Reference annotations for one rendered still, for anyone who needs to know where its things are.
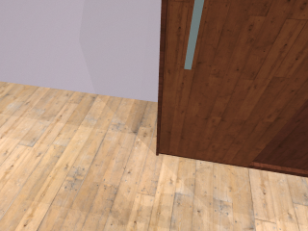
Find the handle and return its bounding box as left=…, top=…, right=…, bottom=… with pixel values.
left=184, top=0, right=204, bottom=70

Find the wardrobe door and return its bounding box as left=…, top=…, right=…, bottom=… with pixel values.
left=252, top=99, right=308, bottom=170
left=159, top=0, right=308, bottom=167

